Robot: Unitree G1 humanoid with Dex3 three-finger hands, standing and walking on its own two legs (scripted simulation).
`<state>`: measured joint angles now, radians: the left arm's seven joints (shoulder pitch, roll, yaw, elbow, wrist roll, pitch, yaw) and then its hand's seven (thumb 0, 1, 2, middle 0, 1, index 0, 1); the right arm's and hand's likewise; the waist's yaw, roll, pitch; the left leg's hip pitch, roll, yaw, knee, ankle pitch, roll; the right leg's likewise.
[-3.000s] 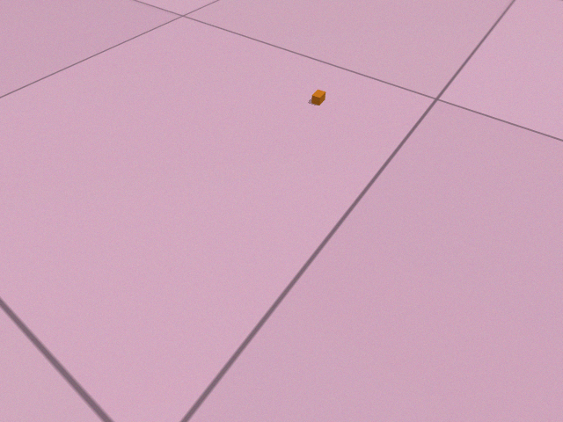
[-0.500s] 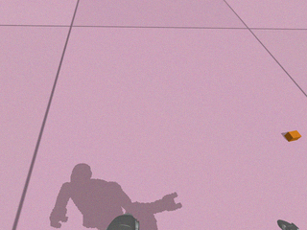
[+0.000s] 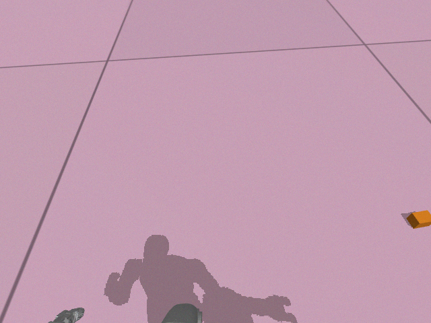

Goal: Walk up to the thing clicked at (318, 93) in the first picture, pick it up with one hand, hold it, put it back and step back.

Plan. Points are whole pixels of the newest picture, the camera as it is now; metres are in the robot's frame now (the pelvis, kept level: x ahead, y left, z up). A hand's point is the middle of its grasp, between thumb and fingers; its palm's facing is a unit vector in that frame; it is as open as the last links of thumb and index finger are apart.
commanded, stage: walk up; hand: left
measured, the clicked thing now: (420, 219) +0.69 -0.91 -0.73
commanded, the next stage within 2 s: none
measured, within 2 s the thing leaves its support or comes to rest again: neither
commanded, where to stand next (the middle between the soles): +0.39 -1.23 m, yaw +13 degrees
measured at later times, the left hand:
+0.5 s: hand (199, 310) +0.18 +0.07 -0.16, palm faces -0.01 -0.97 -0.25, open 7.4 cm
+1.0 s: hand (294, 294) +0.21 -0.13 -0.16, palm faces +0.12 -0.93 -0.33, open 7.4 cm
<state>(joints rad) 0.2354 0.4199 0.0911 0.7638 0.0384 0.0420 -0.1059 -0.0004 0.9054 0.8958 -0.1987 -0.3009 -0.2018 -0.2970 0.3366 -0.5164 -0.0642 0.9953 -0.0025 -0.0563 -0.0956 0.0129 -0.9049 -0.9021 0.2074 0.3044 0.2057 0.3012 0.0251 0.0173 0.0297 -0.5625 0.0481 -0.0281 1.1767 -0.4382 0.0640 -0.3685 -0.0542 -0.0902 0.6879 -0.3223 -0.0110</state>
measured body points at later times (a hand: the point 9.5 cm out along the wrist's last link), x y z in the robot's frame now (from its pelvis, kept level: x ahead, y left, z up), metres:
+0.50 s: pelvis +0.10 -0.20 +0.00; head +0.12 -0.13 +0.44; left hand +0.18 +0.13 -0.14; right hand +0.18 -0.55 -0.05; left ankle +0.14 -0.02 -0.72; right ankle +0.17 -0.39 -0.66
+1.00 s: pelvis +0.20 -0.42 -0.01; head +0.22 -0.37 +0.44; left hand +0.21 -0.08 -0.14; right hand +0.29 -0.74 -0.09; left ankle +0.26 -0.35 -0.72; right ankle +0.20 -0.47 -0.72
